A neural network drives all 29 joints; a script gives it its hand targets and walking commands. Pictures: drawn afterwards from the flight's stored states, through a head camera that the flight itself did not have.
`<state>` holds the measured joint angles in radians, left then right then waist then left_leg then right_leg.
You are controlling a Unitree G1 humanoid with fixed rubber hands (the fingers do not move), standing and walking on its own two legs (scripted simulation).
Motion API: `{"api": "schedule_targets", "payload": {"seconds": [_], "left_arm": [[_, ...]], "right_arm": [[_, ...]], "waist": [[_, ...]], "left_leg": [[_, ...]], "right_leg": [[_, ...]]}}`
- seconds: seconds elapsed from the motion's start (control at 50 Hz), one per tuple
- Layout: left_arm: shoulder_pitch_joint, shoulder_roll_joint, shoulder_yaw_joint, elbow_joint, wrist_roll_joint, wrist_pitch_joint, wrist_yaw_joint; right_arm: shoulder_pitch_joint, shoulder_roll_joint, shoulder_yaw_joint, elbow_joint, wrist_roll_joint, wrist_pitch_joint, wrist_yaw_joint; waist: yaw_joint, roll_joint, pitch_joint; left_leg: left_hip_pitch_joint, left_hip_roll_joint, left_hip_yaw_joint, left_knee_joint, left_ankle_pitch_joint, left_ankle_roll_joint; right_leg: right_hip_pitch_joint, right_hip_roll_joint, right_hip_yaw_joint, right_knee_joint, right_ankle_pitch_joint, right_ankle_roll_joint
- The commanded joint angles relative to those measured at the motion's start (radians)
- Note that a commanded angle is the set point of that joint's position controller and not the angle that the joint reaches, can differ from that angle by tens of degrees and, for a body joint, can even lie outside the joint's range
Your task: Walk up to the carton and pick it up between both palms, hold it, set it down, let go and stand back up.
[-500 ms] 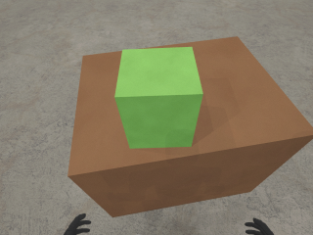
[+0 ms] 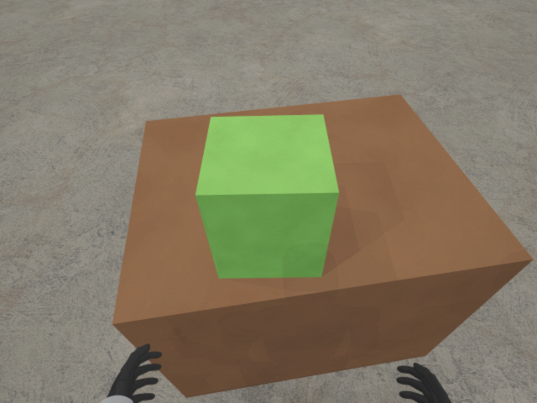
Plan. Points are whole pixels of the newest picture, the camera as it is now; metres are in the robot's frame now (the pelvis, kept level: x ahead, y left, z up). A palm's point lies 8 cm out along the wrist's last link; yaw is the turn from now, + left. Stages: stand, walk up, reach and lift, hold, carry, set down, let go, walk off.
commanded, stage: reach and lift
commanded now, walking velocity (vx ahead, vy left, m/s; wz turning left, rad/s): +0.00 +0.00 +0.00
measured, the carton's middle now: (268, 200) +0.49 +0.05 +0.00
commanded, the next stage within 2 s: none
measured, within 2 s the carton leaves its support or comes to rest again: neither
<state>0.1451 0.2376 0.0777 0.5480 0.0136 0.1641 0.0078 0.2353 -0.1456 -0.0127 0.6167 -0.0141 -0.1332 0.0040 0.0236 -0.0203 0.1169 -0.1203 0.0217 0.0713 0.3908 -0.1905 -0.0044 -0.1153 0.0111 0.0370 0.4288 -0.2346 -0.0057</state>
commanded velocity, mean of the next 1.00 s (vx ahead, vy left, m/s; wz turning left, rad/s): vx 0.00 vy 0.00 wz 0.00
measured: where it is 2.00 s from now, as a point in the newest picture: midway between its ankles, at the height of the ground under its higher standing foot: outside the picture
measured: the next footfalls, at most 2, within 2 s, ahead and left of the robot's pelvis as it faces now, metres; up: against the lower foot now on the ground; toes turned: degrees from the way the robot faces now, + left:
none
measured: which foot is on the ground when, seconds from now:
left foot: down 0.00-1.00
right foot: down 0.00-1.00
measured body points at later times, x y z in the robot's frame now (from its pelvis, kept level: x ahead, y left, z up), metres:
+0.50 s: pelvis +0.02 +0.02 +0.00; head +0.01 +0.03 +0.45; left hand +0.20 +0.26 -0.06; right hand +0.21 -0.18 -0.05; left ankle +0.02 +0.12 -0.74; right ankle +0.00 -0.11 -0.74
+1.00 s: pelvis +0.02 +0.01 +0.00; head +0.01 +0.02 +0.45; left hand +0.24 +0.26 -0.02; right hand +0.27 -0.15 -0.01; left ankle +0.02 +0.12 -0.74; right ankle +0.00 -0.11 -0.74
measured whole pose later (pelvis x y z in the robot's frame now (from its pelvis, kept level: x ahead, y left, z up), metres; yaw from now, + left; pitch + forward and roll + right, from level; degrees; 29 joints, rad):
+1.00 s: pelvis +0.02 +0.01 +0.00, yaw +2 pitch -3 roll +0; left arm 0.09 0.26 -0.01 0.56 -0.18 -0.30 0.00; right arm 0.10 -0.08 0.05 0.54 0.15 -0.32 -0.07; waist 0.05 -0.02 0.02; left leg -0.12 0.01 0.05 0.40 -0.22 0.00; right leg -0.08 0.00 0.01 0.38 -0.24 0.00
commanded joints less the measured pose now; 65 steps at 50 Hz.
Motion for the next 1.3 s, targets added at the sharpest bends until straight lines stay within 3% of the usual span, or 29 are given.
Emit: {"api": "schedule_targets", "payload": {"seconds": [0.0,0.08,0.3,0.52,0.72,0.9,1.02,1.1,1.2,1.28], "left_arm": [[-0.089,0.137,0.029,-0.135,-0.044,-0.123,0.0],[-0.062,0.141,0.015,-0.122,-0.072,-0.178,-0.009],[-0.043,0.099,-0.022,-0.154,-0.08,-0.255,0.015],[-0.069,0.094,-0.037,-0.22,-0.107,-0.347,0.026],[-0.122,0.119,-0.041,-0.189,-0.164,-0.44,-0.003],[-0.217,0.129,-0.051,-0.15,-0.196,-0.517,-0.011],[-0.302,0.143,-0.049,-0.147,-0.212,-0.494,-0.009],[-0.345,0.149,-0.039,-0.2,-0.216,-0.445,-0.008],[-0.398,0.157,-0.012,-0.268,-0.212,-0.365,-0.015],[-0.449,0.15,0.01,-0.29,-0.202,-0.266,-0.028]], "right_arm": [[-0.047,-0.083,-0.037,-0.118,0.005,-0.104,-0.03],[-0.047,-0.082,-0.037,-0.089,0.018,-0.137,-0.038],[-0.076,-0.077,-0.003,-0.125,0.091,-0.154,-0.016],[-0.1,-0.042,0.007,-0.209,0.119,-0.17,-0.026],[-0.158,-0.001,0.028,-0.253,0.125,-0.208,-0.061],[-0.263,0.019,0.047,-0.226,0.161,-0.239,-0.069],[-0.353,0.007,0.047,-0.216,0.18,-0.207,-0.086],[-0.402,-0.013,0.049,-0.248,0.201,-0.17,-0.098],[-0.466,-0.043,0.05,-0.282,0.221,-0.125,-0.114],[-0.52,-0.057,0.048,-0.292,0.235,-0.06,-0.126]], "waist": [[-0.017,0.001,-0.204],[-0.02,0.0,-0.208],[0.011,0.073,-0.137],[0.02,0.066,-0.173],[0.017,0.027,-0.212],[0.022,0.06,-0.208],[0.018,0.055,-0.238],[0.023,0.066,-0.293],[0.027,0.071,-0.349],[0.025,0.062,-0.335]], "left_leg": [[0.153,-0.023,0.028,-0.018,0.143,-0.007],[0.173,-0.022,0.013,-0.027,0.197,-0.017],[0.193,-0.015,-0.017,-0.066,0.242,-0.038],[0.162,-0.014,-0.026,-0.057,0.26,-0.036],[0.127,-0.016,-0.032,-0.033,0.247,-0.025],[0.089,-0.011,-0.044,-0.011,0.213,-0.023],[0.061,-0.011,-0.043,-0.009,0.184,-0.018],[0.091,-0.013,-0.043,0.001,0.262,-0.024],[0.122,-0.018,-0.043,0.013,0.366,-0.032],[0.138,-0.02,-0.041,-0.001,0.378,-0.03]], "right_leg": [[-0.091,-0.018,-0.019,-0.119,0.168,0.012],[-0.081,-0.004,-0.03,-0.134,0.176,0.007],[-0.094,0.007,-0.033,-0.188,0.078,-0.029],[-0.059,-0.004,-0.015,-0.181,0.095,-0.029],[-0.027,-0.017,-0.002,-0.155,0.12,-0.014],[-0.042,-0.026,0.009,-0.128,0.059,-0.019],[-0.03,-0.027,0.013,-0.116,0.043,-0.019],[-0.011,-0.021,0.01,-0.112,0.113,-0.018],[0.025,-0.01,0.004,-0.113,0.209,-0.013],[0.035,0.0,-0.003,-0.132,0.209,-0.008]]}}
